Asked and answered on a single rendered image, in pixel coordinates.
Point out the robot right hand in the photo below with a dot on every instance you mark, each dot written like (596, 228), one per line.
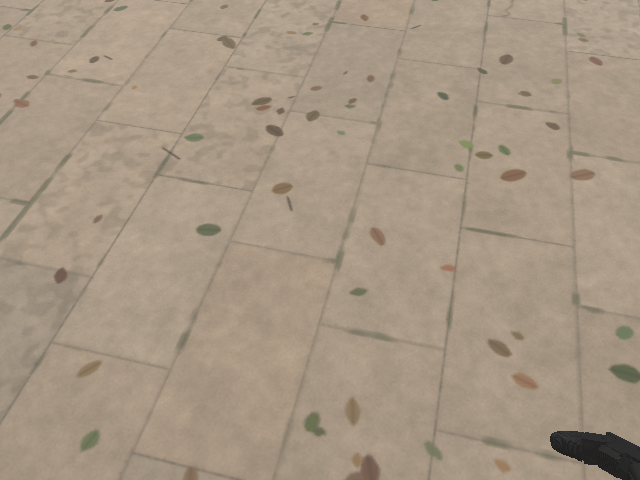
(610, 452)

